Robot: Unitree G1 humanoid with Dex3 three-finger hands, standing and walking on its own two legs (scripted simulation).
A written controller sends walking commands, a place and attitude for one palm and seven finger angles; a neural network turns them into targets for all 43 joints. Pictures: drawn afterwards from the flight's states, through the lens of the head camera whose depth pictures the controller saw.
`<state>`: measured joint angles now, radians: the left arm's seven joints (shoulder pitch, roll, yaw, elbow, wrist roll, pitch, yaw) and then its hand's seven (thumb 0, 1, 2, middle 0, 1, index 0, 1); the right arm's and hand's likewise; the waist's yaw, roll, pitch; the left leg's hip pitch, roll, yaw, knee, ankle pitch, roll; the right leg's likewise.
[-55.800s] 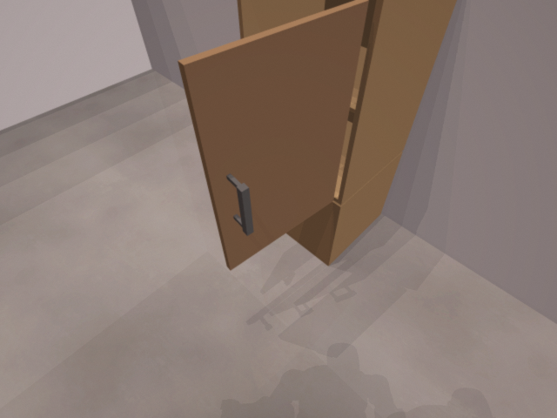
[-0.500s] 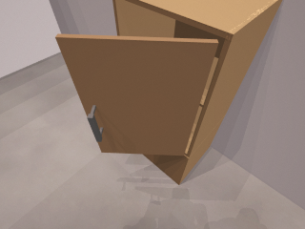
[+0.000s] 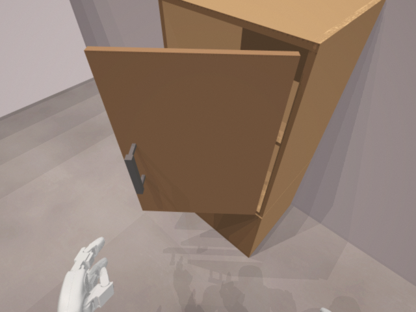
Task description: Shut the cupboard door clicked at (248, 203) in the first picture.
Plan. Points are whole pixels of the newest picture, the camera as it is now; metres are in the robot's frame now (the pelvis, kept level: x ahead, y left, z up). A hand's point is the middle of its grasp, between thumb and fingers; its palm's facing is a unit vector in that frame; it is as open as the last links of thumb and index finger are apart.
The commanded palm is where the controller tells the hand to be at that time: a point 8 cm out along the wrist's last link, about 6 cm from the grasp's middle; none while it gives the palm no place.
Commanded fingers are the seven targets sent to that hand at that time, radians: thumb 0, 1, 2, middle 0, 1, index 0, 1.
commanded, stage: raise the hand and make a fist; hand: left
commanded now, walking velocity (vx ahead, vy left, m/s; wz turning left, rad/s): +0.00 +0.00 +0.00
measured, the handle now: (136, 169) +0.48 +0.21 -0.06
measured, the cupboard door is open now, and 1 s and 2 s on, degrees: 40 40 40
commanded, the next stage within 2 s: bring the fist close to the handle in 1.76 s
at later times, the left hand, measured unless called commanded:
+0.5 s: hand (122, 301) +0.17 +0.17 -0.06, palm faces -0.05 -1.00 -0.02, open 5.0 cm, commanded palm +0.14 +0.23 -0.06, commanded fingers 0.00 0.90 0.90 -0.81 -0.96 -0.81 -0.96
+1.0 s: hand (112, 294) +0.18 +0.19 -0.06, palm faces -0.01 -1.00 -0.03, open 3.2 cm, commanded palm +0.16 +0.24 -0.06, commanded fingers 0.00 0.90 0.90 -1.26 -1.46 -1.26 -1.46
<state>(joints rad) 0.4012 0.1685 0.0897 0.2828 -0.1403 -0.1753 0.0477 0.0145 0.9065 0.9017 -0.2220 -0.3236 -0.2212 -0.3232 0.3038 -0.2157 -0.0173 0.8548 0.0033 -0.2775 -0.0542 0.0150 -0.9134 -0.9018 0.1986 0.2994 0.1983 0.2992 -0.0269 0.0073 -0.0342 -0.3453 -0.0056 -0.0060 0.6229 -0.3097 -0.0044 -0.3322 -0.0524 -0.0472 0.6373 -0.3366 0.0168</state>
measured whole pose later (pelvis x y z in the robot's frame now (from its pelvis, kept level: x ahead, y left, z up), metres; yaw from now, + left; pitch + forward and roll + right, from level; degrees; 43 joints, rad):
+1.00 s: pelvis -0.04 +0.01 -0.11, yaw -1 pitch +18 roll -4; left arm 0.46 0.23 0.13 -0.11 -0.26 -0.42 -0.23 0.02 0.90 0.90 -1.09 -1.27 -1.09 -1.27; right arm 0.20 -0.23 -0.01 0.47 0.01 -0.18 -0.05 0.02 -0.91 -0.90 0.20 0.30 0.20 0.30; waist 0.01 0.01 -0.18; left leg -1.09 0.02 -0.05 1.36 -0.57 0.01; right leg -1.03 -0.03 -0.06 1.29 -0.56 0.02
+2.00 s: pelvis -0.03 +0.00 -0.11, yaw -1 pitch +18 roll -3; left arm 0.33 0.24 0.15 0.00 -0.27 -0.42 -0.27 0.02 0.90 0.90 -1.30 -1.50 -1.30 -1.50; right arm 0.23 -0.24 0.01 0.47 0.01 -0.15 -0.06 0.02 -0.91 -0.90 0.20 0.30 0.20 0.30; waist 0.01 0.03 -0.18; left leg -1.10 0.02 -0.06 1.36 -0.57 -0.01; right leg -1.05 -0.02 -0.07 1.31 -0.58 0.00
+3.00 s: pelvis -0.03 +0.00 -0.10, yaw -2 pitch +21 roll -1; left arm -0.46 0.28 0.26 0.74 -0.17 -0.46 -0.19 0.02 0.90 0.90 -1.30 -1.50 -1.30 -1.50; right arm 0.28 -0.25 0.00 0.61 0.00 -0.04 -0.02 0.01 -0.91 -0.90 0.20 0.30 0.20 0.30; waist -0.07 0.03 -0.16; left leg -1.10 0.03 -0.02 1.26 -0.53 -0.01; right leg -1.08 -0.02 -0.03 1.24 -0.53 0.01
